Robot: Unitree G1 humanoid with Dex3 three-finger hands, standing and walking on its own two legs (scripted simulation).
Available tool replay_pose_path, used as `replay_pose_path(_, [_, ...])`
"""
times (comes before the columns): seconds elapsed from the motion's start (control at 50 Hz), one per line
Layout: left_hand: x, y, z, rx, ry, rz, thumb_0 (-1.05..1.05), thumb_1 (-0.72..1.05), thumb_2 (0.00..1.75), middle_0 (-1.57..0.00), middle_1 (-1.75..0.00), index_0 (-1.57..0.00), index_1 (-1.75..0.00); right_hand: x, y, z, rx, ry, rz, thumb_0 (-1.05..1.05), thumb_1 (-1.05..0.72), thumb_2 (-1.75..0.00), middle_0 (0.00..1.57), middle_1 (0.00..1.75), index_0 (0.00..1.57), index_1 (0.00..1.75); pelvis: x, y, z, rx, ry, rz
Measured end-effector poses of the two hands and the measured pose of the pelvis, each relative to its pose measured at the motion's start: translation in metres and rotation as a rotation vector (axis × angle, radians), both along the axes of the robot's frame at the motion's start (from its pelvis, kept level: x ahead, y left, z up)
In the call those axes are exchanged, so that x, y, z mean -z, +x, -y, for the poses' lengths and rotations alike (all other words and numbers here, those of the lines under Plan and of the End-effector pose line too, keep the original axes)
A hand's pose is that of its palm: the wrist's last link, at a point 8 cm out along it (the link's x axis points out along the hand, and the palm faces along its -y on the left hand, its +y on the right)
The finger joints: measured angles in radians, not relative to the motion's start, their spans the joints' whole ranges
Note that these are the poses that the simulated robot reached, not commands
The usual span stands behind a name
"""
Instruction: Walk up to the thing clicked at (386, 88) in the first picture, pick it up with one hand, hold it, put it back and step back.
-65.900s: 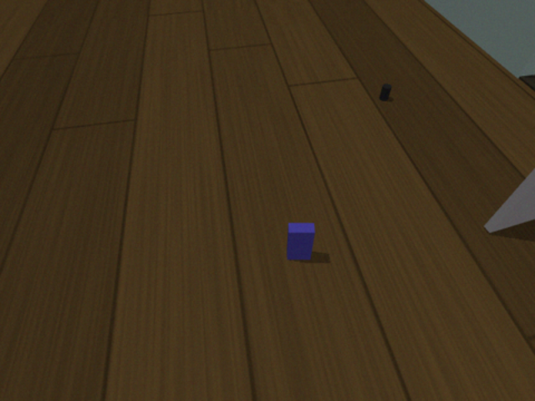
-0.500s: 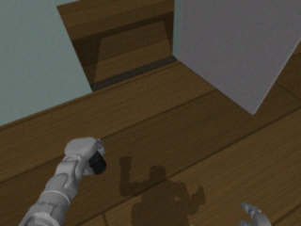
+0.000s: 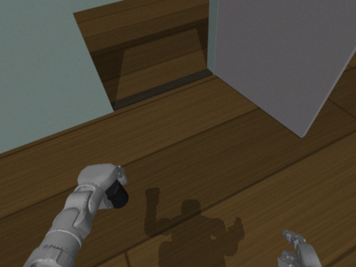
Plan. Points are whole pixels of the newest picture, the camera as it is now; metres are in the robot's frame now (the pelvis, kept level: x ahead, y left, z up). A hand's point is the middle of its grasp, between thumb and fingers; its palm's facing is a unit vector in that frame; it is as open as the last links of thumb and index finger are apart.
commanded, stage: hold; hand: left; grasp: from above
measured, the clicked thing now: (114, 193) +0.32 +0.20 -0.07
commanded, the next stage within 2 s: crouch in 1.02 s
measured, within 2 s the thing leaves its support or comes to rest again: neither
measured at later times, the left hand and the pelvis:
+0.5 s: hand (105, 190) +0.30 +0.21 -0.02, palm faces -0.43 -0.07 -0.90, open 8.1 cm; pelvis +0.01 +0.00 +0.01, yaw +0 degrees
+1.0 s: hand (107, 186) +0.31 +0.21 -0.02, palm faces -0.44 -0.06 -0.89, open 8.1 cm; pelvis +0.02 -0.01 +0.01, yaw +0 degrees
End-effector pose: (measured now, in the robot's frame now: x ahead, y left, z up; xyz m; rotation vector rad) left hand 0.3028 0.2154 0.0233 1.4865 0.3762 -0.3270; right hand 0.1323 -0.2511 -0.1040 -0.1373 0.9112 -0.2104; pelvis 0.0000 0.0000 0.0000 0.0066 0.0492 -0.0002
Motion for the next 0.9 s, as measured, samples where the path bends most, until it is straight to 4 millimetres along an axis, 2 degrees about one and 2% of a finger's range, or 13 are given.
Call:
replay_pose_path(0.34, [-0.015, 0.003, 0.003, -0.003, -0.002, 0.023, 0.0, 0.24, 0.4, -1.02, -0.53, -0.83, -0.46, -0.006, 0.013, 0.001, -0.004, 0.007, 0.019, 0.01, -0.92, -0.91, 0.2, 0.3, 0.2, 0.3, -0.005, 0.005, 0.003, 0.0, 0.003, 0.018])
replay_pose_path(0.6, [-0.01, 0.005, 0.003, 0.002, -0.004, -0.005, 0.0, 0.25, 0.39, -1.01, -0.53, -0.82, -0.47, -0.009, 0.025, 0.0, -0.009, 0.009, 0.021, 0.01, -0.92, -0.91, 0.2, 0.3, 0.2, 0.3, -0.008, 0.012, 0.004, 0.0, 0.003, 0.018])
replay_pose_path(0.78, [-0.016, 0.014, 0.002, -0.011, 0.003, 0.022, 0.0, 0.26, 0.39, -1.01, -0.54, -0.82, -0.47, -0.008, 0.026, 0.001, -0.002, 0.014, 0.001, 0.01, -0.92, -0.9, 0.2, 0.3, 0.2, 0.3, -0.01, 0.018, 0.004, -0.001, 0.002, 0.018])
replay_pose_path(0.9, [-0.013, 0.015, 0.005, -0.005, -0.003, 0.0, 0.0, 0.26, 0.39, -1.0, -0.54, -0.81, -0.47, -0.008, 0.026, 0.002, 0.007, 0.015, -0.007, 0.01, -0.92, -0.9, 0.2, 0.3, 0.2, 0.3, -0.01, 0.02, 0.005, 0.001, 0.003, 0.018])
